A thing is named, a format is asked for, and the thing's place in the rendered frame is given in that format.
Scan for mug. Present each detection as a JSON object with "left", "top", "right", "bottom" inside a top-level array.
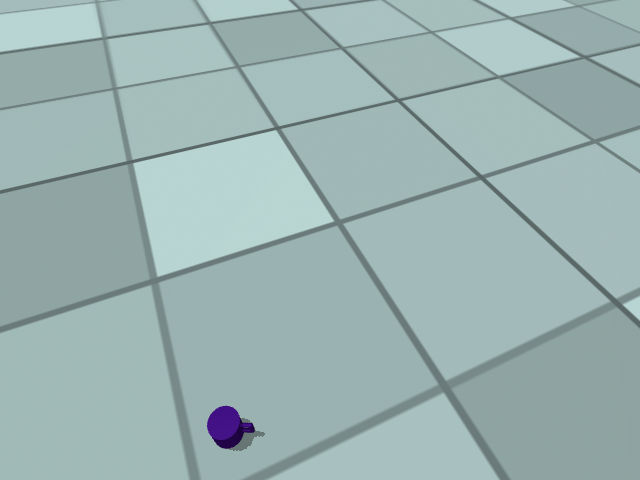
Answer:
[{"left": 207, "top": 406, "right": 255, "bottom": 449}]

